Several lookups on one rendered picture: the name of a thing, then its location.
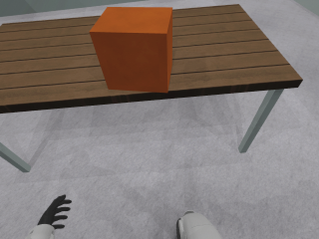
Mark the right robot shin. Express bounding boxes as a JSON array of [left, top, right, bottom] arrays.
[[182, 210, 194, 217]]

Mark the left robot hand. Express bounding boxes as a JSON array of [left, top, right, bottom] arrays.
[[37, 194, 72, 230]]

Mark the table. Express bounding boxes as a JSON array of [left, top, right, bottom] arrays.
[[0, 4, 303, 173]]

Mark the robot left forearm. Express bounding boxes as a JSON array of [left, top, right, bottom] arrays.
[[25, 224, 55, 239]]

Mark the right robot thigh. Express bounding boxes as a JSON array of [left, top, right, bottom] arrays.
[[178, 213, 222, 239]]

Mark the carton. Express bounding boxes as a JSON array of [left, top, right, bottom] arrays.
[[89, 7, 172, 94]]

